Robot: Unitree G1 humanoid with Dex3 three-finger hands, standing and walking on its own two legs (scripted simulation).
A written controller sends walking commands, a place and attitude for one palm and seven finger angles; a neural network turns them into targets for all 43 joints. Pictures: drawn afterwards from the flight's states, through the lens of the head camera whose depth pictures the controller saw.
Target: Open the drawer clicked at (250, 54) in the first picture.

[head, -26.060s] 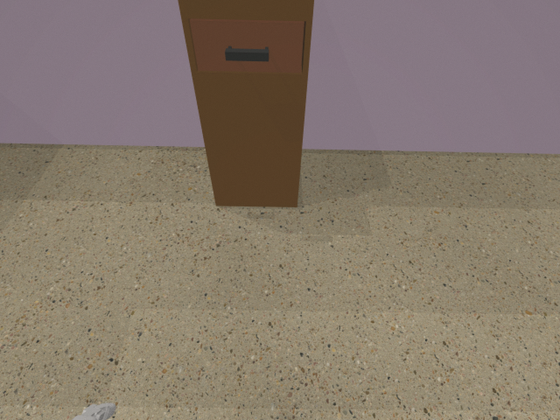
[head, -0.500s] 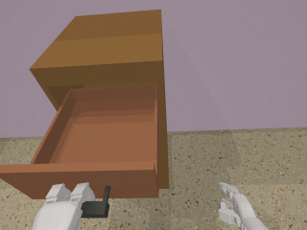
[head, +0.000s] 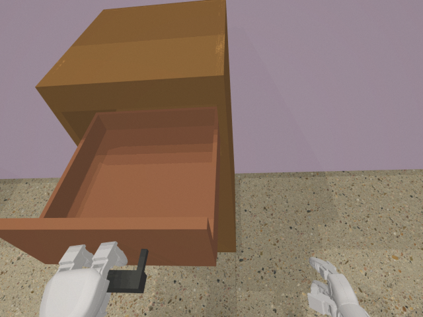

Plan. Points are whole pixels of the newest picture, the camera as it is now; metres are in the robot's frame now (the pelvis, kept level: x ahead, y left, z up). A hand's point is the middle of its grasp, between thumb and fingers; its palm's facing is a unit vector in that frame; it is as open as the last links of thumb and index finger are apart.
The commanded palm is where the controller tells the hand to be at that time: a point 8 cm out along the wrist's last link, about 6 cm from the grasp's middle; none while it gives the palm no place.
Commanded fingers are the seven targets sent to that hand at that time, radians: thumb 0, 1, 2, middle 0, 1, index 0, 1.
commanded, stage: open the thumb to release the handle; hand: left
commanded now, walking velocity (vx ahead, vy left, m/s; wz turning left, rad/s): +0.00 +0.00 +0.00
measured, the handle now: (106, 267) +0.19 +0.21 +0.05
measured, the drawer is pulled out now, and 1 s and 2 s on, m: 0.29 0.27 0.27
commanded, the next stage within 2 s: lift the hand off the handle in 0.28 s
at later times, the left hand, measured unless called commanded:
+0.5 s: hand (94, 307) +0.13 +0.21 +0.03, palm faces +0.02 -0.13 -0.99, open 13.7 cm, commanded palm +0.11 +0.22 +0.08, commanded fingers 0.00 -0.50 0.30 -0.30 -1.20 -0.30 -1.20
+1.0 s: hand (89, 289) +0.15 +0.22 +0.06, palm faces +0.03 -0.16 -0.99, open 13.8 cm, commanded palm +0.12 +0.22 +0.13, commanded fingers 0.00 -0.50 0.30 -0.30 -1.20 -0.30 -1.20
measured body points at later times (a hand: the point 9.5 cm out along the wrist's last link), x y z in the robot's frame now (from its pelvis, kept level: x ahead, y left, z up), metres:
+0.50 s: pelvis -0.01 +0.00 +0.00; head +0.00 -0.04 +0.45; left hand +0.13 +0.21 +0.08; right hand +0.20 -0.22 -0.09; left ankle +0.00 +0.11 -0.69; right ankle -0.04 -0.03 -0.69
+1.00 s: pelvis -0.01 +0.01 +0.02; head -0.01 -0.03 +0.47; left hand +0.15 +0.22 +0.11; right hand +0.21 -0.20 -0.07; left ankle +0.00 +0.11 -0.69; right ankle -0.04 -0.03 -0.69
